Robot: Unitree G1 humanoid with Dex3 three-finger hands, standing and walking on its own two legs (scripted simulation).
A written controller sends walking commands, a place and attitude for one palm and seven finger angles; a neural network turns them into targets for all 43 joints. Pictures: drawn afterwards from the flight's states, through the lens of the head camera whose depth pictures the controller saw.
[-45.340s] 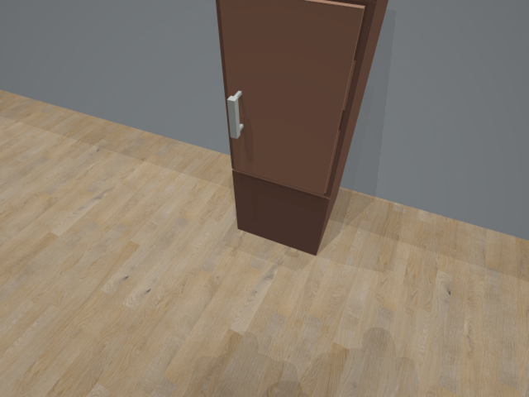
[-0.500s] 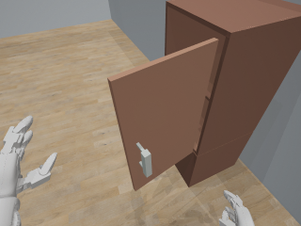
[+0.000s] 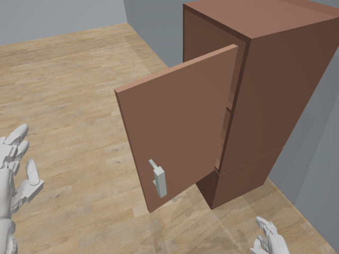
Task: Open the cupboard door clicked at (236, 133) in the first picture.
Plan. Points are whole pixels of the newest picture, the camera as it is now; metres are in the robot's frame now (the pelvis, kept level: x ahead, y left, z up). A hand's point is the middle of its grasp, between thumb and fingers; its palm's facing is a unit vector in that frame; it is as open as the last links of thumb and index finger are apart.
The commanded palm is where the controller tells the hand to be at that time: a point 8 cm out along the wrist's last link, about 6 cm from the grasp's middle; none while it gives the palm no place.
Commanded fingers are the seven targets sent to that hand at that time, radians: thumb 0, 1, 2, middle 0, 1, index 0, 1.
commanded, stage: step back with the hand held close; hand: left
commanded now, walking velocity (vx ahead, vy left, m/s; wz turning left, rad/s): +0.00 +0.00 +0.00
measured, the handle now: (157, 178) +0.36 +0.09 -0.09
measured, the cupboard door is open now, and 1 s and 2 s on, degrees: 100 100 100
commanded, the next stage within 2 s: stop stepping back and stand still in 1.32 s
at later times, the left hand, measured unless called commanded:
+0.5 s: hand (23, 191) +0.17 +0.28 +0.15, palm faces +0.32 -0.77 -0.55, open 7.4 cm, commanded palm +0.11 +0.32 +0.17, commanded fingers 0.00 0.90 0.90 -0.20 -0.30 -0.20 -0.30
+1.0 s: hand out of the picture +0.03 +0.30 +0.16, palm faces +0.48 -0.71 -0.52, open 7.4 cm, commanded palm -0.03 +0.34 +0.17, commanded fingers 0.00 0.90 0.90 -0.20 -0.30 -0.20 -0.30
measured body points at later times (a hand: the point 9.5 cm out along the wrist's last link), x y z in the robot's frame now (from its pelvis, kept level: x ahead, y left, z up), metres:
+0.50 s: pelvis -0.04 +0.02 +0.00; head -0.02 +0.01 +0.45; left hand +0.15 +0.32 +0.18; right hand +0.14 -0.23 -0.08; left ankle -0.01 +0.13 -0.74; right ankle -0.04 -0.10 -0.74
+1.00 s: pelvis -0.14 +0.03 -0.02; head -0.11 +0.04 +0.43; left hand +0.00 +0.34 +0.19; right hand +0.05 -0.19 -0.10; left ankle -0.02 +0.13 -0.73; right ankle -0.09 -0.10 -0.74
